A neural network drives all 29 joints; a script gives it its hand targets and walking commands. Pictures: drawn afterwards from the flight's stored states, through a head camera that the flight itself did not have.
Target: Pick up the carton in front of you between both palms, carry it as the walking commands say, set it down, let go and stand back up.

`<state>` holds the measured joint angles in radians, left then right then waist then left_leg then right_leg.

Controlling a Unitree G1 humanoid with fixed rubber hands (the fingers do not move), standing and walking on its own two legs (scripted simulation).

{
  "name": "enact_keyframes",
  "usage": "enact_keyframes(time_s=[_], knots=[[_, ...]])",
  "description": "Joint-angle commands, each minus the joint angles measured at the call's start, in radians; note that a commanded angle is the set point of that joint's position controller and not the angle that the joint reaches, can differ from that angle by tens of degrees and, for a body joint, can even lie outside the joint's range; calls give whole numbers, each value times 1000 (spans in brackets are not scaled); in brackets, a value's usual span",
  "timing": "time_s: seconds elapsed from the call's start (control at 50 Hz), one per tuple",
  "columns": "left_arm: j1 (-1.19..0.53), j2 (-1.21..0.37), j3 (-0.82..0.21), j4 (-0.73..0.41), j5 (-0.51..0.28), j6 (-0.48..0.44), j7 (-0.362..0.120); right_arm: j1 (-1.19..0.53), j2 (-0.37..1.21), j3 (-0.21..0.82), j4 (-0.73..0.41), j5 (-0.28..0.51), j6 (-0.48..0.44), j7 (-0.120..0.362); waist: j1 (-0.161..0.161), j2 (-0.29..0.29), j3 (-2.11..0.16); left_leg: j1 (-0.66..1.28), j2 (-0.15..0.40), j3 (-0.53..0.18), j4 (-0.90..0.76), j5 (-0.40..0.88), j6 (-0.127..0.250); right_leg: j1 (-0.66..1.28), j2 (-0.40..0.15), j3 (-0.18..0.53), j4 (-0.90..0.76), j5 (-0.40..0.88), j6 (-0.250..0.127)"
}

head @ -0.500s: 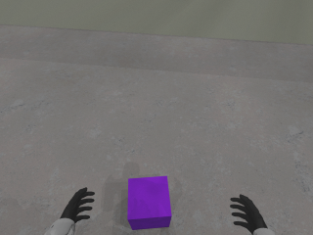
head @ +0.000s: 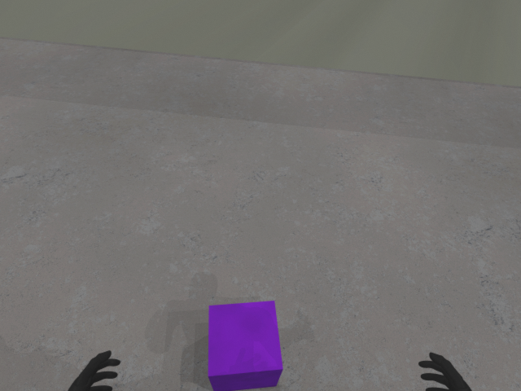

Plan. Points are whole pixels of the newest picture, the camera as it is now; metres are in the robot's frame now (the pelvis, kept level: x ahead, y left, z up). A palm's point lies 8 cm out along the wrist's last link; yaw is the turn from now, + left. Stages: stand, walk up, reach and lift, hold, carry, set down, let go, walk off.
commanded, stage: stand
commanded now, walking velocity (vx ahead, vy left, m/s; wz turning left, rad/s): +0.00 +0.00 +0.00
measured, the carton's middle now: (243, 347) +0.36 +0.05 -0.65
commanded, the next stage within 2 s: none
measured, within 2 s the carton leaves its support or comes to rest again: neither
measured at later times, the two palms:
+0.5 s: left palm out of the picture +0.09 +0.30 -0.11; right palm out of the picture +0.09 -0.30 -0.09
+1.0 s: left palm out of the picture +0.07 +0.31 -0.10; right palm out of the picture +0.07 -0.31 -0.09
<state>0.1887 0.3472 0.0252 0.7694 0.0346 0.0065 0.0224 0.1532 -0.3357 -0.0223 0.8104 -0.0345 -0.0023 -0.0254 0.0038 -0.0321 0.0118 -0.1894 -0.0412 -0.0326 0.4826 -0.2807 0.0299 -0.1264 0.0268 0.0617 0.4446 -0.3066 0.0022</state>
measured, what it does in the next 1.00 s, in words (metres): stands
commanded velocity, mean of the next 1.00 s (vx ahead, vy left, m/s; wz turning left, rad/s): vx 0.00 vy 0.00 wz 0.00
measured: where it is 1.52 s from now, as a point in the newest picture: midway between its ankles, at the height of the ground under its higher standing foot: outside the picture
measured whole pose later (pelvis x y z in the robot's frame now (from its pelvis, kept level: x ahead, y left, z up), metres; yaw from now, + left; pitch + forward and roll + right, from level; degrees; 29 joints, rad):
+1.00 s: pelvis -0.02 +0.00 +0.01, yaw +0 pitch -2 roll +0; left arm 0.13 0.39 -0.01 1.04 0.02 -0.01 0.02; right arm 0.09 -0.38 -0.01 1.07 -0.02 -0.01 -0.01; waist 0.00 -0.02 0.02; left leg -0.12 -0.05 -0.03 0.34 -0.18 0.04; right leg -0.07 0.01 0.07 0.32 -0.21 0.01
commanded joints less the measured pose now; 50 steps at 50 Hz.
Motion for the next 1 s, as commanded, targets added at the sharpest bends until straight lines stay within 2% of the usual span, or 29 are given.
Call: enact_keyframes(time_s=[0.0, 0.18, 0.48, 0.68, 0.98], knots=[[-23, 139, 28, -30, -2, -16, 6, -34, -167, -35, -28, 3, -14, -4, 0, 39, -64, 56, 122, -96, -64, 372, -10, 3, -91, 56, -42, 308, -4], [-42, 152, 16, 52, -4, -20, 8, -62, -176, -27, 49, 7, -15, -1, -2, 33, -53, 74, 130, -102, -101, 364, -8, 18, -102, 65, -72, 297, -3], [-68, 174, 2, 156, -8, -24, 4, -88, -196, -22, 149, 12, -15, 4, -1, 33, -22, 74, 139, -120, -166, 253, -5, 19, -120, 82, -131, 227, -6], [-78, 185, -5, 198, -10, -28, 1, -95, -209, -19, 189, 15, -17, 6, -3, 31, -14, 76, 141, -126, -188, 219, -4, 16, -126, 88, -155, 205, -10], [-92, 197, -10, 232, -14, -30, -2, -104, -221, -15, 225, 19, -20, 8, -4, 30, -18, 87, 145, -128, -197, 234, -3, 20, -131, 90, -173, 212, -16]])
